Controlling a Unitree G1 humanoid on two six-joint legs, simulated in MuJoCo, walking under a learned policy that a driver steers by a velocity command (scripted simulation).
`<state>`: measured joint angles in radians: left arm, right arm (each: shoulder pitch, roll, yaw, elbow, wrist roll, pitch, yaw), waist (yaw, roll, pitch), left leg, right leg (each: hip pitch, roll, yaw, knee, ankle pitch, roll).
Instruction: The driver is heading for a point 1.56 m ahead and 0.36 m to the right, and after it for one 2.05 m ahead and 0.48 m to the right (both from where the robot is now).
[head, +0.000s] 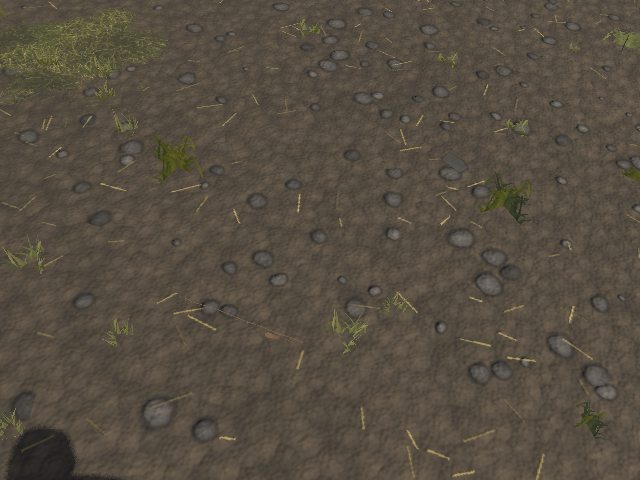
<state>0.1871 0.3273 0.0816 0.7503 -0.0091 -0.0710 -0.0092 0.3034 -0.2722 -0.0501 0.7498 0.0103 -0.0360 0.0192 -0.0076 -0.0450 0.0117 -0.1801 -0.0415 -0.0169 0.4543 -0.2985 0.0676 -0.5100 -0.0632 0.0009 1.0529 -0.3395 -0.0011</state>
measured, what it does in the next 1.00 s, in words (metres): walks ahead, turning right: right foot, then left foot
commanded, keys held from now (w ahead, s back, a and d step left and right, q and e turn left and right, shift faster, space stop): w+e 0.84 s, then w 0.16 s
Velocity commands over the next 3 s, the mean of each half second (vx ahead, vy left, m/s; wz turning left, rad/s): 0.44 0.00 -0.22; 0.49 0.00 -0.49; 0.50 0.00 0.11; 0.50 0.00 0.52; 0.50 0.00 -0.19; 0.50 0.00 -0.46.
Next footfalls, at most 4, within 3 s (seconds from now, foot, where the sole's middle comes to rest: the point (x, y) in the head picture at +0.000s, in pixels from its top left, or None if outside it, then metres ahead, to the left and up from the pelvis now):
0.36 right None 0.36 -0.13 -0.78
0.82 left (298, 398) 0.67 0.02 -0.78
1.32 right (446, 357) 0.78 -0.32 -0.78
1.84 left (365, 243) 1.13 -0.15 -0.78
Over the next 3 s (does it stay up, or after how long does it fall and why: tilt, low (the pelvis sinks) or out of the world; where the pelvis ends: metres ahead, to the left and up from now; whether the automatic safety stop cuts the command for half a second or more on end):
stays up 1.61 -0.33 -0.01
